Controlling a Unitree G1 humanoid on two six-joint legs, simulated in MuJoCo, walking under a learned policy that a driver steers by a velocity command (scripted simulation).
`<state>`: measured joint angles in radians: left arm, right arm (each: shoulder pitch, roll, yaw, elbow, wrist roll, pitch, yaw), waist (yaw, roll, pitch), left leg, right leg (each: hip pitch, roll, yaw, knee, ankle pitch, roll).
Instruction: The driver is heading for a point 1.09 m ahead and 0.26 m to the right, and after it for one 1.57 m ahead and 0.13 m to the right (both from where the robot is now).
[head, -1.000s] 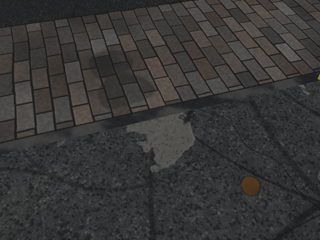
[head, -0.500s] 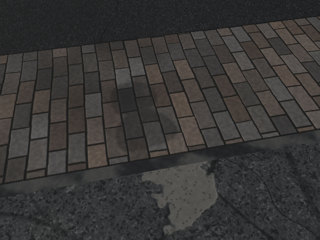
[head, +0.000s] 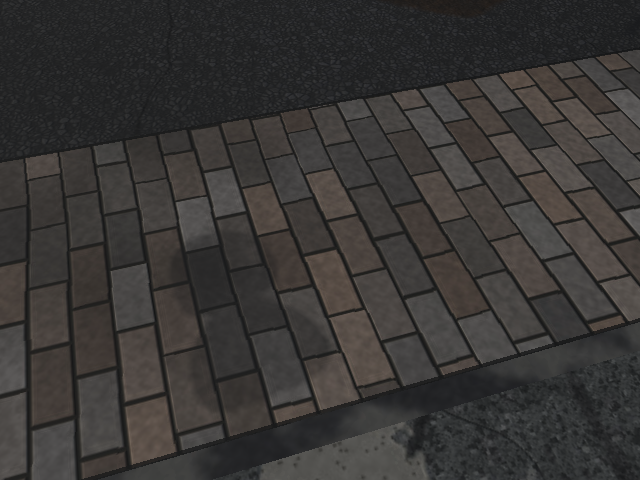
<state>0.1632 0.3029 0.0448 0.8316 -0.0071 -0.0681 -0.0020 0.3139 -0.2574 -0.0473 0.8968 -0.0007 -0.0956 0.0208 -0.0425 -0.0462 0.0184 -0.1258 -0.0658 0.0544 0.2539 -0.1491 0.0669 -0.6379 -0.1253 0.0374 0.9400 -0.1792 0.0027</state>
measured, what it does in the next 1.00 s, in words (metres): walks ahead: right foot, then left foot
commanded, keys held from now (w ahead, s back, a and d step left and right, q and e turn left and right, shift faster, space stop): w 0.84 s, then w+e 0.16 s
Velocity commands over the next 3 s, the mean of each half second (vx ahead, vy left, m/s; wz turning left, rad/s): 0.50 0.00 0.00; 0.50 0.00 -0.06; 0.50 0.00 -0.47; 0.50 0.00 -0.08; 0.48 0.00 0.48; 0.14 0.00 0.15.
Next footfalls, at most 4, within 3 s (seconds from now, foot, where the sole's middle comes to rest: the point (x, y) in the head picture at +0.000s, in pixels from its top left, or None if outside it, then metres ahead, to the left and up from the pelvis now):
0.26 right None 0.32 -0.16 -0.78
0.80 left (279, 418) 0.63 0.08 -0.78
1.34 right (385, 310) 0.90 -0.19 -0.78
1.86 left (343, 206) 1.26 -0.11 -0.78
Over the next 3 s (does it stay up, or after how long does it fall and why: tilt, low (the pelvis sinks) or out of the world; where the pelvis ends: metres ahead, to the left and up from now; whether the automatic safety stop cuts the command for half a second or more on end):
stays up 1.53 -0.23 -0.02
